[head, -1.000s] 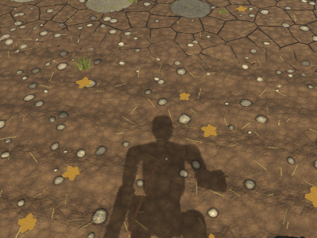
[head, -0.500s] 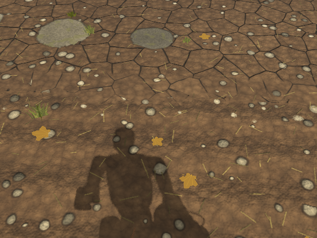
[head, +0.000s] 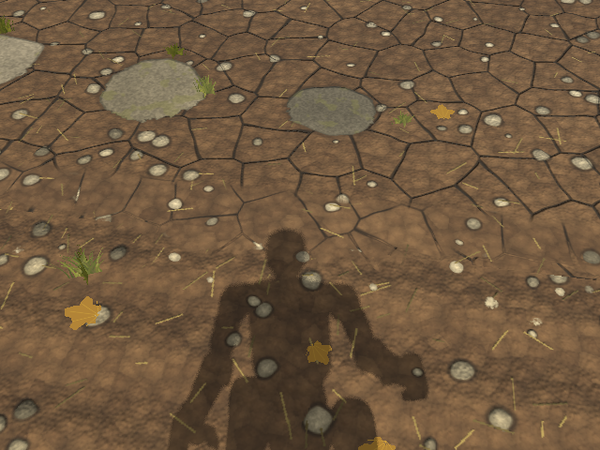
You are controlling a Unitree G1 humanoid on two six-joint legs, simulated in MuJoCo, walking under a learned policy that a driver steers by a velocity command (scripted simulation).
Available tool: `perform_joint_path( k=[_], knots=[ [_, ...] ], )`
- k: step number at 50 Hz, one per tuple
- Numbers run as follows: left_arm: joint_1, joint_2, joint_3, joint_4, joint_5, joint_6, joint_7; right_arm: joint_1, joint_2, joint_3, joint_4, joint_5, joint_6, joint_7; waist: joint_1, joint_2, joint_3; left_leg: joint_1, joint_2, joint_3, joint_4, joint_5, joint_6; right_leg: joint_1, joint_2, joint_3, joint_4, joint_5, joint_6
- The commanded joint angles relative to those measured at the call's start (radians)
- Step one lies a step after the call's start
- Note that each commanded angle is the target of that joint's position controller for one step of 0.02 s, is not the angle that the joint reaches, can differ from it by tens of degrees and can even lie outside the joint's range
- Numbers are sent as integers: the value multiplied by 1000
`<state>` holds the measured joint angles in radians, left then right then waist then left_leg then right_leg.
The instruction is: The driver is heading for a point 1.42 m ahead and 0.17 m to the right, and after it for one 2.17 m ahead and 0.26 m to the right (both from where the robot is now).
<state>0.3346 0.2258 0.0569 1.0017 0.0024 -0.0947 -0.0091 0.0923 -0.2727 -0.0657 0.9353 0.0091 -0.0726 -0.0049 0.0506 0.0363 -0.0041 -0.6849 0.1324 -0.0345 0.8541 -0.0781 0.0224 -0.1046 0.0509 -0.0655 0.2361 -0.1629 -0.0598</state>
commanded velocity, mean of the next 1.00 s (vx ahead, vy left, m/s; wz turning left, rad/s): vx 0.50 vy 0.00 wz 0.00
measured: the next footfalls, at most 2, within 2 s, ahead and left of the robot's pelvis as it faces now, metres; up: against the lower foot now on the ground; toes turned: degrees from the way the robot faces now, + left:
left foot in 0.24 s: +0.31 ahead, +0.16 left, +0.00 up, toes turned +3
right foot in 0.80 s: +0.63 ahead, -0.07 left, +0.00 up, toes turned -3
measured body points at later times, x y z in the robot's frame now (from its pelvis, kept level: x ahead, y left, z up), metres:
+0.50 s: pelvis +0.28 +0.08 +0.00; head +0.29 +0.09 +0.45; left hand +0.41 +0.35 -0.13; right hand +0.29 -0.18 -0.14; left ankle +0.27 +0.16 -0.75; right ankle +0.36 -0.10 -0.67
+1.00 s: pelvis +0.56 +0.01 -0.01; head +0.58 +0.00 +0.44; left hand +0.62 +0.28 -0.14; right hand +0.65 -0.26 -0.14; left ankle +0.57 +0.17 -0.67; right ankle +0.59 -0.07 -0.75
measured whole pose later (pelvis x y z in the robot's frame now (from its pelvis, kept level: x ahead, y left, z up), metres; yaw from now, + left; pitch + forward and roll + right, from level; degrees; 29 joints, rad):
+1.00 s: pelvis +0.56 +0.01 -0.01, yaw +0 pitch +1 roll -1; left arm 0.24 0.24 0.06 0.95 0.01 -0.09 -0.03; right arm 0.20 -0.27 -0.07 0.97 0.02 -0.08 -0.01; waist 0.02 0.03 0.02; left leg -0.56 0.11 -0.02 1.11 -0.29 0.05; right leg -0.23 0.05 -0.07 0.36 -0.15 -0.07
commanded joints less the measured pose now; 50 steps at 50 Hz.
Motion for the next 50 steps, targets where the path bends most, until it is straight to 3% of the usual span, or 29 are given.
perform_joint_path(
  k=[1, 4, 7, 9, 10, 11, 12, 13, 14, 15, 16, 17, 19, 21, 23, 29, 34, 37, 38, 39, 40, 41, 42, 43, 44, 45, 47, 48, 50],
  knots=[
    [-21, 162, 30, -52, -9, -12, 14, -69, -28, -1, -55, 1, -7, 7, -19, -99, 45, 29, -16, 21, -164, 155, -10, -45, -243, 126, -134, 171, -138],
    [35, 169, 33, -25, -17, -6, 16, -155, -27, 6, -79, 8, -9, 18, 10, -101, 71, 44, -38, 36, -258, 172, -7, 14, -261, 113, -120, 143, -132],
    [55, 179, 42, -5, -23, 7, 20, -197, -45, 6, -107, 12, -17, 34, 8, -108, 88, 30, -43, 26, -316, 96, 22, 116, -310, 123, -67, 172, -120],
    [38, 193, 48, -4, -24, 17, 24, -158, -72, -3, -105, 13, -24, 41, -26, -125, 62, 108, -64, 42, -341, 21, 47, 155, -327, 125, -5, 285, -100],
    [15, 199, 50, -9, -25, 22, 25, -88, -94, -16, -88, 12, -27, 40, -70, -134, 20, 218, -95, 71, -356, -1, 63, 154, -312, 106, 78, 442, -85],
    [5, 178, 42, -14, -24, 28, 26, 66, -132, -40, -37, 8, -27, 36, -139, -119, -68, 419, -127, 97, -365, 3, 87, 116, -261, 67, 251, 561, -60],
    [13, 144, 26, -35, -9, 30, 27, 255, -204, -65, 9, -2, -27, 28, -198, -30, -209, 721, 7, -57, -334, 20, 142, -67, -201, 18, 544, 387, -24],
    [127, 22, -9, -44, -3, 8, 16, 344, -283, -82, 34, -5, -18, 27, -145, 229, -328, 1068, 235, -528, -439, -166, 304, -486, -11, 14, 925, -173, 51],
    [81, 85, 3, -37, -19, -17, 11, 341, -201, -54, 30, 4, -19, 30, -169, 195, -352, 1075, 247, -683, -551, -274, 298, -609, -17, 168, 1074, -412, 37],
    [-7, 148, 21, -67, -46, -32, 7, 257, -154, -40, 15, 6, -24, 29, -158, 150, -221, 966, 217, -546, -558, -266, 252, -691, -71, 172, 1116, -351, 15],
    [-67, 155, 21, -83, -47, -36, 14, 172, -122, -29, -9, 0, -28, 28, -130, 71, -142, 822, 183, -419, -575, -186, 224, -670, -130, 141, 1079, -254, 5],
    [-99, 151, 28, -87, -33, -31, 22, 113, -90, -20, -17, -12, -31, 32, -100, 27, -78, 680, 150, -332, -606, -104, 211, -623, -165, 129, 1015, -184, 5],
    [-62, 119, 32, -81, -24, -4, 26, 86, -52, -8, -11, -23, -37, 36, -47, 59, -54, 548, 106, -240, -661, -39, 198, -513, -202, 139, 936, -121, 3],
    [-68, 93, 30, -86, -21, 13, 27, 117, -78, -13, 5, -15, -41, 28, -36, 47, -24, 506, 99, -188, -705, -4, 212, -515, -213, 129, 863, -88, 16],
    [-138, 98, 33, -112, -12, 19, 29, 154, -109, -20, 17, -13, -41, 14, -47, 18, 6, 518, 104, -159, -732, 43, 219, -579, -216, 125, 760, -1, 39],
    [-324, 69, 20, -164, -15, 12, 11, 244, -113, -16, 43, -2, -29, -5, -100, 20, 49, 570, 54, -38, -746, 92, 172, -576, -172, 79, 440, 263, 55],
    [-456, 69, 6, -213, -25, 2, -18, 331, -123, -21, 82, 4, -7, -7, -141, 19, 95, 720, 106, -32, -691, 122, 171, -604, -142, 61, 310, 211, 37],
    [-431, 99, 13, -223, -27, -7, -33, 318, -142, -32, 87, 7, 7, -12, -100, 46, 73, 786, 139, -35, -609, 284, 147, -526, -116, 49, 266, 109, -2],
    [-369, 124, 24, -209, -25, -9, -33, 295, -153, -35, 81, 8, 11, -13, -61, 62, 32, 786, 131, -22, -541, 447, 135, -420, -84, 24, 258, 85, -19],
    [-235, 157, 45, -168, -21, -9, -29, 270, -145, -32, 74, 10, 16, -13, 11, 57, -45, 757, 92, 13, -395, 586, 113, -234, -51, -3, 236, 104, -45],
    [-47, 214, 68, -114, -12, -9, -21, 261, -117, -20, 57, 3, 16, -13, 81, 23, -173, 605, 40, 49, -163, 501, 83, 63, -114, 65, 280, 144, -90],
    [93, 309, 92, -86, 2, -2, -15, 362, -19, 10, 41, -7, -2, -4, 64, -184, -333, 192, -112, 98, 241, 98, 8, 481, -376, 487, 256, 28, -238],
    [107, 255, 71, -79, -10, 3, -16, 352, -14, 15, 52, 0, -28, 4, 66, -276, -404, 27, -186, -31, 429, -483, 3, 543, -457, 785, 92, -60, -281],
    [29, 201, 51, -90, -17, 2, -14, 267, -100, -10, 28, 29, -46, 10, 60, -222, -271, -72, -119, -78, 509, -457, 24, 436, -422, 673, 72, -126, -232],
    [-59, 167, 40, -115, -13, 1, -12, 194, -112, -11, 7, 40, -52, 8, 37, -161, -160, -80, -64, -44, 488, -369, 38, 278, -386, 532, 50, -89, -199],
    [-124, 138, 30, -122, -2, -3, -16, 158, -103, -15, 2, 29, -49, 1, 5, -99, -77, -42, -25, -25, 418, -292, 38, 118, -348, 431, 8, -25, -184],
    [-173, 99, 18, -121, 10, -11, -23, 194, -69, -22, 13, 14, -20, -8, -58, -123, -34, 80, 19, -35, 319, -218, 37, -50, -293, 323, -54, 32, -160],
    [-165, 104, 19, -115, 7, -13, -22, 207, -47, -20, 18, 13, -8, -9, -68, -123, -25, 99, 24, -30, 288, -207, 31, -84, -285, 294, -77, 49, -167],
    [-131, 138, 27, -99, 5, -17, -12, 170, -44, -22, 1, 6, 2, -12, -73, -110, 4, 57, 30, -22, 210, -137, 12, -102, -281, 249, -111, 100, -180]
  ],
)
Velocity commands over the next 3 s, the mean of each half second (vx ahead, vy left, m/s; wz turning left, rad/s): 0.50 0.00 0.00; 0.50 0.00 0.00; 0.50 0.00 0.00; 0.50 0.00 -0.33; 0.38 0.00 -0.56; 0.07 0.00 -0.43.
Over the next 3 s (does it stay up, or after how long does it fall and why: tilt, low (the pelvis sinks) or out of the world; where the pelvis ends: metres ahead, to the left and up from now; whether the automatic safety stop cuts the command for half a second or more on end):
stays up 1.42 -0.07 -0.01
